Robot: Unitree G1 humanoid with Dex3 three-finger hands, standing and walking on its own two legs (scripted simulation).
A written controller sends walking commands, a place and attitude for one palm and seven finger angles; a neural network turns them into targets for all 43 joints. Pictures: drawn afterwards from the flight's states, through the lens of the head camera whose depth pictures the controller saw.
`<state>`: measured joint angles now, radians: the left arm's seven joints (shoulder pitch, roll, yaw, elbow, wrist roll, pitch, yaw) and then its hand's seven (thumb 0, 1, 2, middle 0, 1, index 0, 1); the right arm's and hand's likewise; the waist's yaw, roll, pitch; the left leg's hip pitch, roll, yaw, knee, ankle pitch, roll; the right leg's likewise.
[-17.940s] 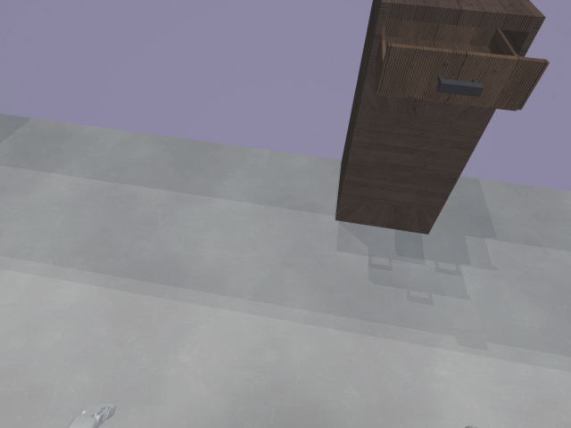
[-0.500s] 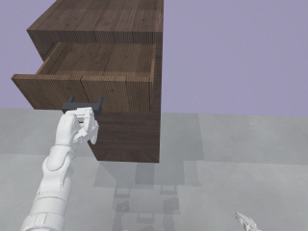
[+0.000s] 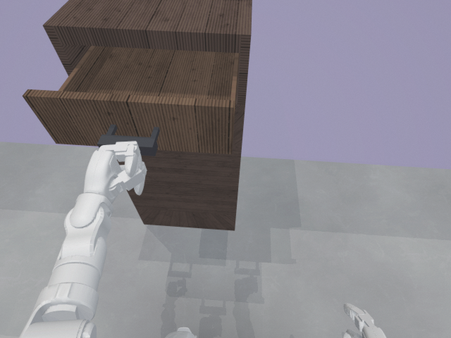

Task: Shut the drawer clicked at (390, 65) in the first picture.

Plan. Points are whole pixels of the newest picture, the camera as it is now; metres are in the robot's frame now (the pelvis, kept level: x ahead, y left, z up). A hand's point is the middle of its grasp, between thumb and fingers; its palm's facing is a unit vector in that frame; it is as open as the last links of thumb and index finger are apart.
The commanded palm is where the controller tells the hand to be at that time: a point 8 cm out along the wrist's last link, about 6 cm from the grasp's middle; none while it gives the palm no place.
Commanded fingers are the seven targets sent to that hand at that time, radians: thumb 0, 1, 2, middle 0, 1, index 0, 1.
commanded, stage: push the drawer shut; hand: left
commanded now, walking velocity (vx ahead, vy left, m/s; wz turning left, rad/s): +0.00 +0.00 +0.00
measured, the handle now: (131, 137) +0.46 +0.20 +0.09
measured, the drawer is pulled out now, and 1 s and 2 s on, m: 0.18 0.06 0.00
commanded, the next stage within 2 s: pull the fist back off the drawer in 1.72 s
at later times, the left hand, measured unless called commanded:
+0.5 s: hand (149, 148) +0.43 +0.16 +0.08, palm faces -0.05 -1.00 -0.01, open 3.3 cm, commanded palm +0.42 +0.21 +0.09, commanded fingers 0.00 0.90 0.90 -1.40 -1.60 -1.40 -1.60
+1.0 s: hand (156, 125) +0.49 +0.16 +0.09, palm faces -0.04 -1.00 +0.00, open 3.3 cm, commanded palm +0.49 +0.20 +0.09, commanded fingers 0.00 0.90 0.90 -1.40 -1.60 -1.40 -1.60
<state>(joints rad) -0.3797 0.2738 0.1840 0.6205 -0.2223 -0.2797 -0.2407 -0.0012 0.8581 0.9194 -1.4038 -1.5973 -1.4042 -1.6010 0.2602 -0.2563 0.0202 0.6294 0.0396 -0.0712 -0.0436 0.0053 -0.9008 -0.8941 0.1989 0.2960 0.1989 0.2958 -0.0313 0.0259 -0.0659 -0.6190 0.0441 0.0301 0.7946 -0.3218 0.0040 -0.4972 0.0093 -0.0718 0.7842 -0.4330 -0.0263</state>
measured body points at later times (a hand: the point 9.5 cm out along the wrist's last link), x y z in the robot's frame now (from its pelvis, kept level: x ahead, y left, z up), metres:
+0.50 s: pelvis -0.02 +0.01 -0.01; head +0.05 +0.01 +0.44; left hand +0.43 +0.22 +0.09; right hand +0.05 -0.26 -0.13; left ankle +0.04 +0.12 -0.71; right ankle -0.02 -0.10 -0.71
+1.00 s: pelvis -0.01 +0.01 -0.02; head +0.09 +0.02 +0.42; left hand +0.49 +0.21 +0.09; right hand -0.01 -0.26 -0.13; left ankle +0.04 +0.12 -0.71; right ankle -0.02 -0.10 -0.71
